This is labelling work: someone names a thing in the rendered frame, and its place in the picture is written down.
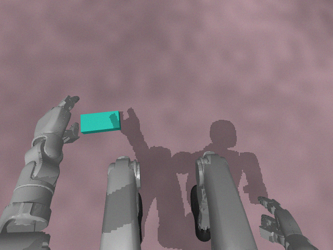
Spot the left robot arm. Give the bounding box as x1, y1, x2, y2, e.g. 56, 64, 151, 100
0, 133, 64, 250

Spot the small box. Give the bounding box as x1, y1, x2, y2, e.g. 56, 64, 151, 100
81, 111, 121, 134

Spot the left robot hand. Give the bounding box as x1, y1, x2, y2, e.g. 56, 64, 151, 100
34, 95, 80, 144

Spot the right robot hand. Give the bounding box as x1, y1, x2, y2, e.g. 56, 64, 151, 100
258, 196, 302, 247

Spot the right robot arm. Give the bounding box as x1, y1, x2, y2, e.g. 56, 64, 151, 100
284, 234, 319, 250

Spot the right robot foot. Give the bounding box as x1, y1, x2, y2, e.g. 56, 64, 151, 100
190, 185, 211, 242

